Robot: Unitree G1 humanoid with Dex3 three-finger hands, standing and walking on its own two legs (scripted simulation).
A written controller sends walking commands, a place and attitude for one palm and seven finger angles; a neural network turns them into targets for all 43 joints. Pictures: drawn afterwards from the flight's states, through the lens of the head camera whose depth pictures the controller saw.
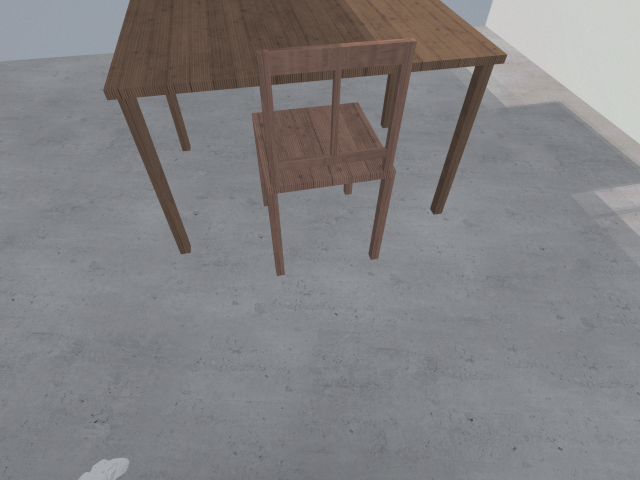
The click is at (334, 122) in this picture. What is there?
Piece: chair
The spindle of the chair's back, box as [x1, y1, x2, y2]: [330, 70, 340, 156]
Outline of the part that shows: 340,70 333,70 330,140 331,156 336,156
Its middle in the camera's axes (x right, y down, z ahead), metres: +0.04 -0.34 +1.05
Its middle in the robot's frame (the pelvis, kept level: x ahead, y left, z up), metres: +1.01 +0.01 -0.09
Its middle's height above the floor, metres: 0.67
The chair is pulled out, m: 0.00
